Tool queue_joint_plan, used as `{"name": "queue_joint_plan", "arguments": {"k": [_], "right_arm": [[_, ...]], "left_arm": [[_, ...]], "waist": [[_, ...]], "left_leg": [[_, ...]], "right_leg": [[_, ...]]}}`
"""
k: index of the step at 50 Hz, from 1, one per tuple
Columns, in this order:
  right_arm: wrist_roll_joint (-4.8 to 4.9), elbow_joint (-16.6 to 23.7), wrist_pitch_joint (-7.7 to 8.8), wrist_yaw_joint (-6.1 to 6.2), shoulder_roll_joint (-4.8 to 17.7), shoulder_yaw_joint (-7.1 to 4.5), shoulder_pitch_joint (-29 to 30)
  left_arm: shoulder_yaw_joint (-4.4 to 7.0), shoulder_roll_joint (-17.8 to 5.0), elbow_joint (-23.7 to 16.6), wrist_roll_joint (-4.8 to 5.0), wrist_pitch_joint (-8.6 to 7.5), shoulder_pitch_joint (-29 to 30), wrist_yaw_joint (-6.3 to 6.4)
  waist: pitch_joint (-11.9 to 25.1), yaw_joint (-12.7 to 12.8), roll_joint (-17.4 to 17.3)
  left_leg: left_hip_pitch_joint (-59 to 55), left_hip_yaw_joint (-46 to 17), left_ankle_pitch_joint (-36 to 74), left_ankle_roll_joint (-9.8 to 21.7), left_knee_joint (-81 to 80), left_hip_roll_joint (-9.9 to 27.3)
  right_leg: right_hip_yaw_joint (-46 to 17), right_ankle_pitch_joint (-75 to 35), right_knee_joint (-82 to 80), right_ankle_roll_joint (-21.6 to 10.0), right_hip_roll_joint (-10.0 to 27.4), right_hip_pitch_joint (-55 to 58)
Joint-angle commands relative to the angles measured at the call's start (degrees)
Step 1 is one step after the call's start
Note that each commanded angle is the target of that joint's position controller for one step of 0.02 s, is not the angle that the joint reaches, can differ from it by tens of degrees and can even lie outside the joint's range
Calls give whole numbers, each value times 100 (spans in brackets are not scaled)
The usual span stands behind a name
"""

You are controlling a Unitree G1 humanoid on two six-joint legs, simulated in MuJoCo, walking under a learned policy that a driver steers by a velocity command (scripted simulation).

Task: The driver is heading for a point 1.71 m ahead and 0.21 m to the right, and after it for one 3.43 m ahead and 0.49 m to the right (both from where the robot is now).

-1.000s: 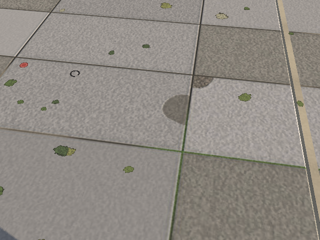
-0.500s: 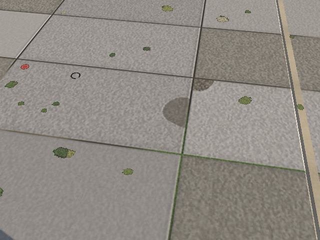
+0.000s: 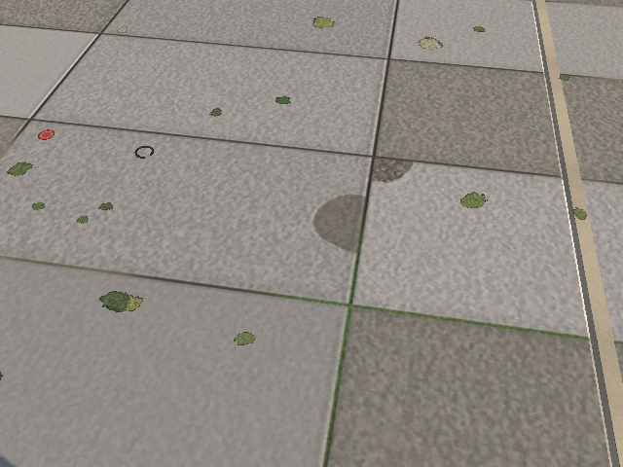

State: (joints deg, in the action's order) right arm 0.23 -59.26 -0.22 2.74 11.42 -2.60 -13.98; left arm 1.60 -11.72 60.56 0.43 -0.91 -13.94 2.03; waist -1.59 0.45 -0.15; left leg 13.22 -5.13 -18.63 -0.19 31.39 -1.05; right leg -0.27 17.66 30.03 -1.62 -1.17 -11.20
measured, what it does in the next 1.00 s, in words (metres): walks ahead: right foot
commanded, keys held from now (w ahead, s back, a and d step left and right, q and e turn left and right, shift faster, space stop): w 1.00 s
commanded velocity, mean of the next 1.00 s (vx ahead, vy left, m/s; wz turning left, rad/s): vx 0.41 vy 0.00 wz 0.00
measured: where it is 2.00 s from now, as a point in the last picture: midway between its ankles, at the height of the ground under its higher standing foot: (326, 263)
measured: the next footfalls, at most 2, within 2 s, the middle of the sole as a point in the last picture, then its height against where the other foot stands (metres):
right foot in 0.66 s outside the picture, level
left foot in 1.20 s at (271, 370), level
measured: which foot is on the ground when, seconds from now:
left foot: down 0.00-0.68, up 0.70-1.00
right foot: down 0.00-0.20, up 0.22-0.64, down 0.66-1.00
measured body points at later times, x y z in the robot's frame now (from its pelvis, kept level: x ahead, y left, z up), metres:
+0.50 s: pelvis +0.15 +0.04 +0.01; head +0.17 +0.05 +0.46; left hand +0.34 +0.28 -0.11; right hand +0.06 -0.19 -0.13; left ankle +0.03 +0.14 -0.74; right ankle +0.32 -0.12 -0.68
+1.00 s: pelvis +0.44 -0.02 +0.01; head +0.46 -0.02 +0.46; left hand +0.43 +0.25 -0.13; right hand +0.61 -0.27 -0.10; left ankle +0.62 +0.17 -0.67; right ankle +0.40 -0.10 -0.74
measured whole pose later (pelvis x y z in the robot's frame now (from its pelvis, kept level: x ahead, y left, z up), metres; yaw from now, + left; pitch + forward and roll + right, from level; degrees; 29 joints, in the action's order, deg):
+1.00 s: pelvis +0.44 -0.02 +0.01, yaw +0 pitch +1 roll -2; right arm 0.4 -51.0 4.9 0.6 15.2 -3.4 -5.9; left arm 2.3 -13.6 58.2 0.1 -5.4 -20.5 -0.6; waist 0.0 3.6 -2.0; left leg 40.5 -2.3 1.7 0.8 44.4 8.4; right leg 3.4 10.2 12.0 -4.0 -4.6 -3.0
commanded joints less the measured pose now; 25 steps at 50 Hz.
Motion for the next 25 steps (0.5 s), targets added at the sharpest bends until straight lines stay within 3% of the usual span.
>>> {"name": "queue_joint_plan", "arguments": {"k": [1, 2, 4, 6, 7, 8, 9, 10, 11, 12, 13, 14, 16, 17, 19, 22, 25], "right_arm": [[69, 309, 195, -23, 429, -62, 219], [92, 372, 288, -67, 380, -43, 355], [128, 373, 411, -152, 430, -70, 344], [162, 308, 501, -207, 427, -78, 169], [149, 149, 532, -218, 390, -99, -123], [121, -85, 529, -222, 395, -145, -548], [104, -262, 504, -226, 433, -188, -999], [95, -366, 506, -197, 700, -261, -1654], [105, -371, 534, -234, 1369, -364, -2187], [-5, -406, 620, -272, 1214, -284, -2012], [5, -196, 699, -292, 877, -175, -1427], [4, -64, 730, -323, 775, -121, -1055], [12, 51, 694, -350, 616, -33, -821], [-13, 15, 658, -333, 524, 4, -984], [-32, -51, 606, -266, 607, 13, -1285], [-45, -5, 560, -174, 822, -3, -1363], [9, -57, 562, -145, 924, -31, -1586]], "left_arm": [[258, -1128, -81, 84, -80, -593, 42], [317, -1270, -94, 94, -134, -589, 38], [317, -1185, -203, 54, -235, -402, 6], [307, -1112, -344, 154, -263, -65, -41], [312, -1132, -403, 207, -239, 143, -58], [311, -1114, -413, 213, -212, 116, -70], [269, -989, -441, 192, -214, 123, -78], [154, -612, -529, 124, -254, 246, -119], [95, -328, -757, 74, -369, 262, -125], [142, -541, -844, 219, -436, 381, -129], [165, -719, -900, 300, -497, 498, -167], [182, -763, -837, 263, -537, 455, -195], [254, -864, -786, 108, -563, 480, -216], [254, -793, -779, 83, -550, 509, -246], [214, -599, -873, 55, -505, 763, -280], [108, -398, -1210, 66, -484, 1583, -311], [60, -435, -1410, 115, -477, 2086, -375]], "waist": [[-538, 221, 932], [-743, 238, 1064], [-808, 126, 909], [-679, -101, 777], [-534, -296, 712], [-346, -421, 607], [-210, -569, 364], [16, -789, -623], [193, -811, -1817], [-58, -664, -1419], [-510, -454, -800], [-549, -318, -584], [-489, -194, -440], [-407, -221, -492], [-379, -294, -495], [-527, -439, -416], [-656, -537, -506]], "left_leg": [[1166, 631, -1019, 188, 740, -240], [1312, 561, -633, 217, 1260, 21], [1605, 387, -876, 340, 1695, 327], [965, 508, -786, 458, 685, 373], [65, 793, -179, 458, -63, 170], [-767, 1001, 422, 363, -385, -85], [-1342, 850, 467, 332, -542, -69], [-2030, -563, -249, 603, -1218, 845], [-2612, -2884, -867, 1379, -2056, 2068], [-2129, -3795, -1960, 1847, -2337, 2526], [-1873, -3306, -2127, 1672, -2361, 2327], [-1742, -2612, -1582, 1402, -2364, 2020], [-1543, -1526, -20, 1042, -2429, 1589], [-1502, -1133, 578, 978, -2449, 1426], [-1486, -667, 1480, 1027, -2448, 1289], [-1062, -249, 1847, 1026, -2584, 1161], [-931, -65, 1793, 1040, -2722, 1221]], "right_leg": [[-1972, 3296, -1877, -916, 1350, -175], [-2657, 3253, -2196, -1212, 1876, -347], [-2800, 2610, -2269, -1306, 2083, -289], [-2033, 1841, -2076, -983, 1717, -400], [-1463, 1485, -1845, -810, 1357, -775], [-1102, 1253, -1479, -719, 1067, -1096], [-807, 972, -909, -606, 831, -1399], [-187, 493, 754, -302, 360, -2048], [192, 1199, 2356, -81, -191, -3215], [-292, 1512, 3467, -174, 71, -3754], [-499, 908, 3849, -296, 428, -4115], [-435, 317, 3818, -346, 596, -4101], [-331, -466, 3220, -272, 800, -3733], [-213, -688, 3014, -199, 798, -3540], [-7, -1017, 2558, -28, 743, -3506], [184, -1633, 1288, 110, 574, -3112], [316, -2047, 529, 97, 408, -2612]]}}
